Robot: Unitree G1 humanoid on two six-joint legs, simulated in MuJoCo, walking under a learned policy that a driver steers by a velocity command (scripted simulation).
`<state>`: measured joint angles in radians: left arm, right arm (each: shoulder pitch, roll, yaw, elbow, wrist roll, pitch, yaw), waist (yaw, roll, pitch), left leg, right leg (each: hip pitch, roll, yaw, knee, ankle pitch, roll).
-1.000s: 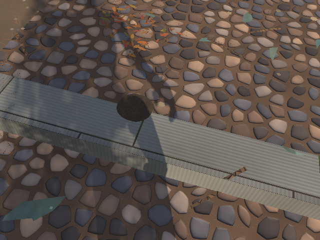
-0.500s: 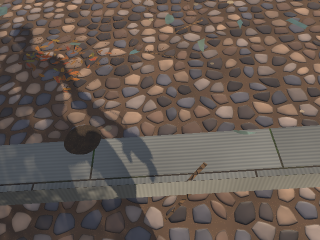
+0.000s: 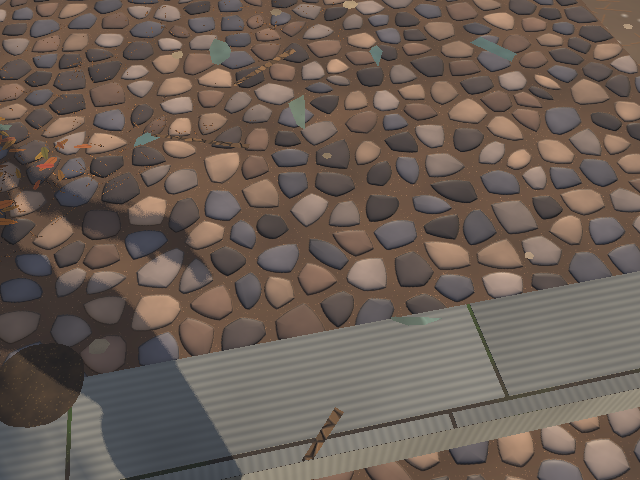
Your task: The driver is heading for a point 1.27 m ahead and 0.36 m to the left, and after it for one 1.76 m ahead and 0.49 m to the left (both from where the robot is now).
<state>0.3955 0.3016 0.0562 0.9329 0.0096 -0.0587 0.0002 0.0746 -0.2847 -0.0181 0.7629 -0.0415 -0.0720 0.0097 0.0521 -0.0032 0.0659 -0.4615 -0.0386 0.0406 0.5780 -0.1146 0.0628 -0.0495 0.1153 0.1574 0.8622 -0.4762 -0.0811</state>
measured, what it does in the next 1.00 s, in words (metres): climbs, turning left: right foot, then left foot 0.12 m higher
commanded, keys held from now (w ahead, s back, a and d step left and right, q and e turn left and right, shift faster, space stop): w+q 0.46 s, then q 0.50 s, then w+e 0.04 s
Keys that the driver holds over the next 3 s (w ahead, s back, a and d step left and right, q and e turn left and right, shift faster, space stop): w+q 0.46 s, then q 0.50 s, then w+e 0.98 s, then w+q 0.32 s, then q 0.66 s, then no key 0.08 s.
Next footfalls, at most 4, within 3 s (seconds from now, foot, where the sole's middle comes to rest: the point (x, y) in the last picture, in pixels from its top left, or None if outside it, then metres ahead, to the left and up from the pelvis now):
0.40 right None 0.33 -0.09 -0.76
0.86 left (232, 415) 0.52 0.23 -0.64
1.70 right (278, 261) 0.88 0.17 -0.64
2.24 left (223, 155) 1.21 0.35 -0.64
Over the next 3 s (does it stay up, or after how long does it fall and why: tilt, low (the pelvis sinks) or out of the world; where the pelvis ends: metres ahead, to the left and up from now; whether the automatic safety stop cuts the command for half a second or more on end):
stays up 1.26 0.26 0.14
